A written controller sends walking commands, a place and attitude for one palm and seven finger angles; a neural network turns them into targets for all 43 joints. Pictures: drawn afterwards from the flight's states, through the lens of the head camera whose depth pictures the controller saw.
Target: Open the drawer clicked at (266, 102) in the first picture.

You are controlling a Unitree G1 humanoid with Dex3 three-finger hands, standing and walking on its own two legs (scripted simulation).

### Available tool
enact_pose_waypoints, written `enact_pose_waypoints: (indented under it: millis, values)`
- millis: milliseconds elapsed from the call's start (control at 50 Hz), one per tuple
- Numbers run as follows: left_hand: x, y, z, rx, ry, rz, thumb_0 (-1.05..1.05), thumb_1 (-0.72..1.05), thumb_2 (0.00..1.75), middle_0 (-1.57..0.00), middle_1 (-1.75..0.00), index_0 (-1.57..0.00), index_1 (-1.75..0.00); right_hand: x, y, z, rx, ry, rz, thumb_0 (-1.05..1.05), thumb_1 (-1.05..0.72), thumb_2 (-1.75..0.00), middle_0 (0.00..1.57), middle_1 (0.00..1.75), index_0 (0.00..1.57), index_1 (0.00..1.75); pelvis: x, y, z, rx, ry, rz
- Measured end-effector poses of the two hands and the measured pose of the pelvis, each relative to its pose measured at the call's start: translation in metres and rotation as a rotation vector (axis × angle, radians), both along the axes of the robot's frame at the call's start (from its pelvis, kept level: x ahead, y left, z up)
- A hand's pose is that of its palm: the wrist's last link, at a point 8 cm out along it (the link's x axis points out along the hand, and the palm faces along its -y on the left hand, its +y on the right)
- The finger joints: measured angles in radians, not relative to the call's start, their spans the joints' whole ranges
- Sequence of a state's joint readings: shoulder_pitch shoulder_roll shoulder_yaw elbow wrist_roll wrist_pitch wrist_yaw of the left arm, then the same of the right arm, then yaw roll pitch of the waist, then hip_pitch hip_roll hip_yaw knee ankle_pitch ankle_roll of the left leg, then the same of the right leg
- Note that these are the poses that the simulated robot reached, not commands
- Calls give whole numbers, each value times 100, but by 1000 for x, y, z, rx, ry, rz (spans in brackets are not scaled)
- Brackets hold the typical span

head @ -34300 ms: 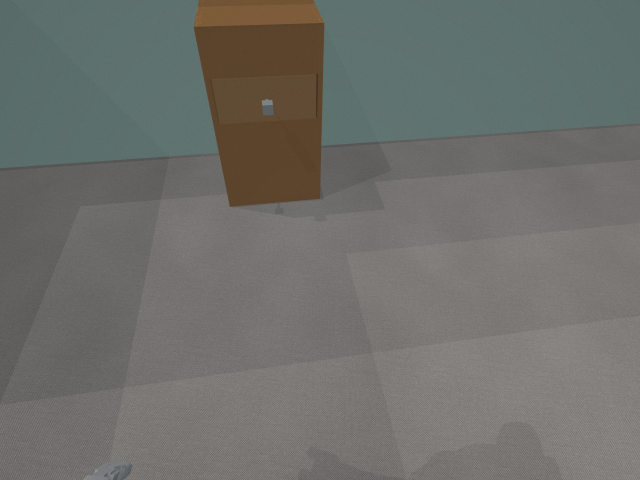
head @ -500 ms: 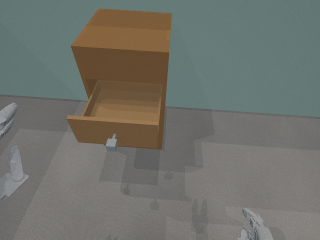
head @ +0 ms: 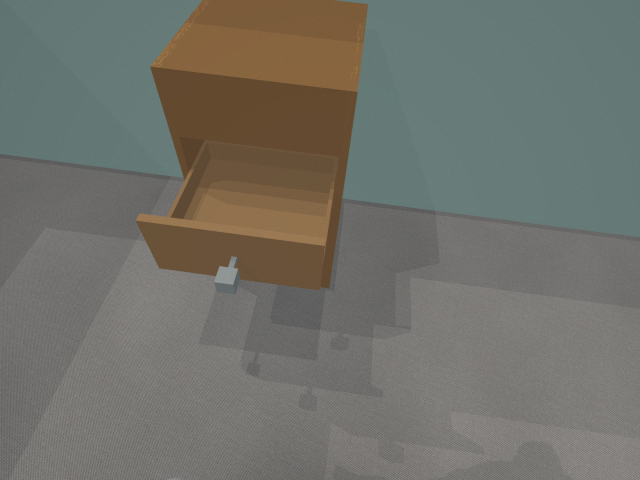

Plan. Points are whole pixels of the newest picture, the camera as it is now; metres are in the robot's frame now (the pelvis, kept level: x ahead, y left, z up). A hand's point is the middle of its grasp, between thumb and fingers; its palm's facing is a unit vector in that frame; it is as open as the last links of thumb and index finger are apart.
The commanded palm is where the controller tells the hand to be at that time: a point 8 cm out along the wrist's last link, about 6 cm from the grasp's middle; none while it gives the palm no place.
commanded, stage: let the arm hang, fingers relaxed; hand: left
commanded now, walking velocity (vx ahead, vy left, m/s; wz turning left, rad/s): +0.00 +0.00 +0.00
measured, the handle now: (229, 272) +0.53 +0.20 -0.24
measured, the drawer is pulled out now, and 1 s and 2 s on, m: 0.27 0.27 0.27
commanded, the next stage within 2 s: look to check the result in 0.78 s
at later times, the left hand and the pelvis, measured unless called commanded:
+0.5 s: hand out of the picture -0.01 +0.18 -0.16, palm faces +0.00 -0.98 -0.20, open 7.4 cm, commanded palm none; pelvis -0.02 +0.01 +0.01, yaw -1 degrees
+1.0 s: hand out of the picture -0.04 +0.17 -0.17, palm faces +0.01 -0.99 -0.17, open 7.4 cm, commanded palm none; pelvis -0.02 +0.01 +0.01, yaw -1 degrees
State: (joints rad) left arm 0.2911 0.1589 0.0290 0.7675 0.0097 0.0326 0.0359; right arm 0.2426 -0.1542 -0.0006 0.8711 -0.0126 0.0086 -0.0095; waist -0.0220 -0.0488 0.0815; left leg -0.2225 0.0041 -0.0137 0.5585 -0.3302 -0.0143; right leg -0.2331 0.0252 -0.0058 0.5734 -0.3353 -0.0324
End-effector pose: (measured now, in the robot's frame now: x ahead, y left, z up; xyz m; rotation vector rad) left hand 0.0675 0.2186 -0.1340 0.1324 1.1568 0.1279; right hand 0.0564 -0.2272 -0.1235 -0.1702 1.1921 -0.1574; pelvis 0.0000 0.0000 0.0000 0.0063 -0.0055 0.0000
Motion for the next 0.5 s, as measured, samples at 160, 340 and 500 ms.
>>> enact_pose_waypoints:
  millis: [160, 340, 500]
  values:
    - [-46, 23, 2, 62, 166, 12, -2, 96, 90, -20, -30, -20, -30, -43, -6, -5, -10, 126, -51, 1, -91, -90, 20, 30, 20, 30, -4, 0, 7, -14, -24, -12]
    - [-72, 23, 8, 73, 227, 14, 1, 92, 90, -20, -30, -20, -30, -79, 14, -15, 52, 196, -70, 0, -91, -90, 20, 30, 19, 30, -13, 4, 11, -9, -36, -20]
    - [-82, 7, 3, 26, 240, 12, 1, 91, 90, -20, -30, -20, -30, -104, 29, -16, 82, 242, -85, 0, -91, -90, 20, 30, 20, 30, -19, 6, 12, -7, -38, -22]
